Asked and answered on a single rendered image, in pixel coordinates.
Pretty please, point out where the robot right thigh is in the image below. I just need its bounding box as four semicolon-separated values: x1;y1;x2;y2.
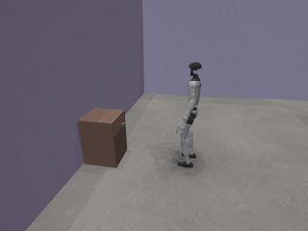
186;125;193;139

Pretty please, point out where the cabinet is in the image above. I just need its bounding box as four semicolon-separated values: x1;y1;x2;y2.
77;108;127;168

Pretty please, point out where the right robot shin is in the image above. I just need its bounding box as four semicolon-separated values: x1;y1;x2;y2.
189;137;193;155

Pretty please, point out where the drawer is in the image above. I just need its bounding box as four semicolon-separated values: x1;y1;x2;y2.
113;114;125;136

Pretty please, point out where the robot left hand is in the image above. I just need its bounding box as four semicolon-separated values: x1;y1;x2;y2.
175;121;187;136

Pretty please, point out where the left robot upper arm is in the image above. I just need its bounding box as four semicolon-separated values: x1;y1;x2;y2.
189;81;197;105

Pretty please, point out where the left robot forearm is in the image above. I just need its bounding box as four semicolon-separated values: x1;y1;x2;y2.
182;100;194;122

